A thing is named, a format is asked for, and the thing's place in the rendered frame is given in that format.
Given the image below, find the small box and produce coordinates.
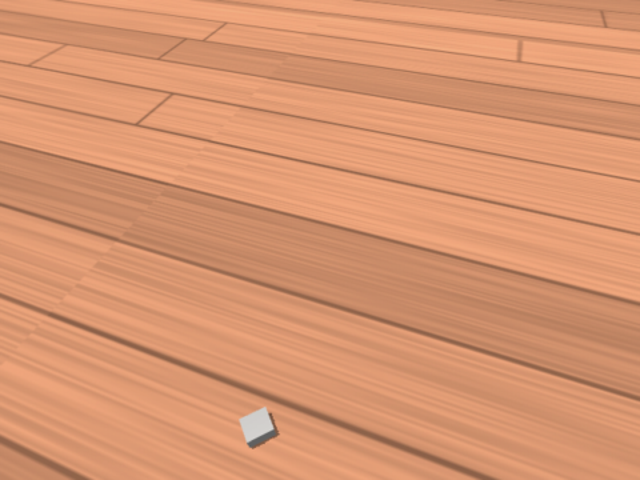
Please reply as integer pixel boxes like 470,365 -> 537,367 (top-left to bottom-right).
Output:
239,406 -> 276,448

